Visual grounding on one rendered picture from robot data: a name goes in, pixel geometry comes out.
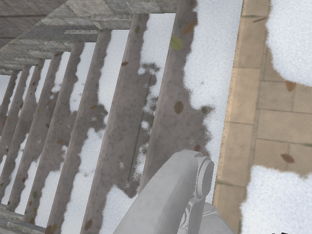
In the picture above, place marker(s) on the left robot shin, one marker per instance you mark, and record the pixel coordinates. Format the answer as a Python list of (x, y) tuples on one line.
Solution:
[(191, 220)]

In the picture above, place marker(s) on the left robot thigh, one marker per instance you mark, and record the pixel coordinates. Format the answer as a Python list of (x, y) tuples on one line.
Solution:
[(159, 207)]

